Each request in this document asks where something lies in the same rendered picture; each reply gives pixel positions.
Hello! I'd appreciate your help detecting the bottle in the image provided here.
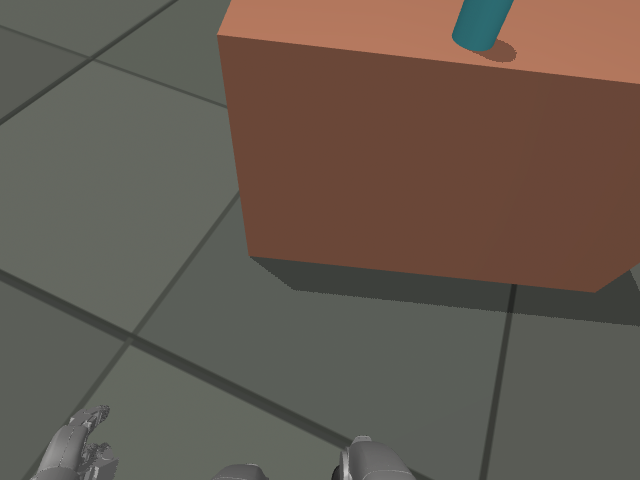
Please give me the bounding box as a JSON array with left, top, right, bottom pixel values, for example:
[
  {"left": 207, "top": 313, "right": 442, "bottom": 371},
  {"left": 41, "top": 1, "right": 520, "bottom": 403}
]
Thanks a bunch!
[{"left": 452, "top": 0, "right": 514, "bottom": 51}]

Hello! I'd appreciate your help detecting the left robot hand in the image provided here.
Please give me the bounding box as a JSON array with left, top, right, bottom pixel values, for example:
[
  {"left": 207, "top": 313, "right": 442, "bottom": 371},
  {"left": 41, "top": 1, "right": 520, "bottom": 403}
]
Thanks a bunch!
[{"left": 37, "top": 405, "right": 119, "bottom": 480}]

